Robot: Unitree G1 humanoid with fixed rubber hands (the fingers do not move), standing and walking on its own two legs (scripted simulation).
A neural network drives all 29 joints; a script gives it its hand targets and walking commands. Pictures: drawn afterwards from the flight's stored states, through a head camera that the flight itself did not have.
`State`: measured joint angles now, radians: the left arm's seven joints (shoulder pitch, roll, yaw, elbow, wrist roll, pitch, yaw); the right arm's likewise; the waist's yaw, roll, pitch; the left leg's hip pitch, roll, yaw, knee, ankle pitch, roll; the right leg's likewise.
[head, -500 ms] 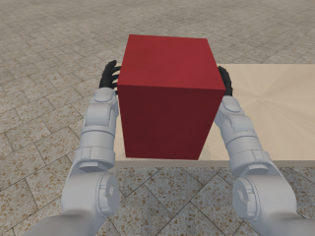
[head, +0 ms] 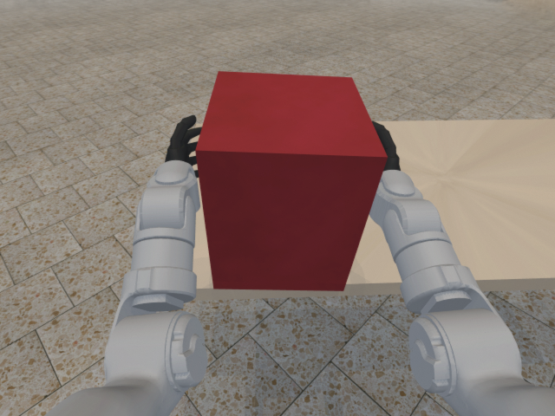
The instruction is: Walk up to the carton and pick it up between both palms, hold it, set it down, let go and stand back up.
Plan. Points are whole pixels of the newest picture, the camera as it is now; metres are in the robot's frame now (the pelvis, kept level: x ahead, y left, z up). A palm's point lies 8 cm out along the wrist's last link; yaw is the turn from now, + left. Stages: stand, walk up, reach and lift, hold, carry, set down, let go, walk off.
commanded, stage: reach and lift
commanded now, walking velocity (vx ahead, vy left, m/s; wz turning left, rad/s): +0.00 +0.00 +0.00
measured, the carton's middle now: (282, 183) +0.40 +0.00 +0.17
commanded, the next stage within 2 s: hold in 0.56 s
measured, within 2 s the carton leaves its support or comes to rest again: neither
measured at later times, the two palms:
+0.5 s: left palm (174, 156) +0.39 +0.15 +0.23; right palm (381, 161) +0.39 -0.14 +0.22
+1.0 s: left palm (176, 156) +0.38 +0.14 +0.24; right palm (391, 164) +0.37 -0.15 +0.22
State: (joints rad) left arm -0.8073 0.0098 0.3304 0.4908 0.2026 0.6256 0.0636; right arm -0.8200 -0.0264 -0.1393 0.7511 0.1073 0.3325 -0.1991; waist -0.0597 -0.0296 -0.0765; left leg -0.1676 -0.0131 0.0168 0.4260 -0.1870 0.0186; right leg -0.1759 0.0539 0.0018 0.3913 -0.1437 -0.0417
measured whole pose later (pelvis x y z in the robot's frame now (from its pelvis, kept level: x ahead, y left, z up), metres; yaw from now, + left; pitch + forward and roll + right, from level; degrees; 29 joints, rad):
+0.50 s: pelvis +0.01 +0.00 +0.00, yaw +0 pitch -4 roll +0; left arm -0.80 0.01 0.33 0.33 0.20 0.74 0.06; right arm -0.82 -0.04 -0.12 0.63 0.23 0.42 -0.24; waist -0.07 -0.03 -0.07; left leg -0.15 -0.01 0.01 0.43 -0.20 0.02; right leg -0.16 0.05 0.00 0.38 -0.16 -0.04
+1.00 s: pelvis +0.00 +0.00 +0.00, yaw +0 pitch -5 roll +0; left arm -0.80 0.01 0.33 0.33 0.20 0.77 0.05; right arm -0.81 -0.04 -0.12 0.59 0.22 0.48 -0.25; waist -0.08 -0.02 -0.08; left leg -0.15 -0.01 0.01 0.43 -0.19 0.02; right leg -0.16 0.05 0.00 0.38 -0.14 -0.04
